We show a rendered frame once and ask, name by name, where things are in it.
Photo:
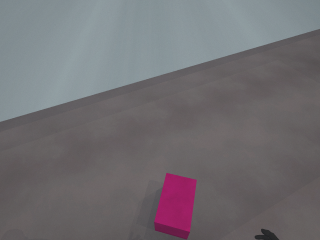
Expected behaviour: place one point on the carton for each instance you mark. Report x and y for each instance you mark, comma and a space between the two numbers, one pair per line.
175, 208

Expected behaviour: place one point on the right robot hand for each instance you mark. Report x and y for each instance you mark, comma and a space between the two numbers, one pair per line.
267, 235

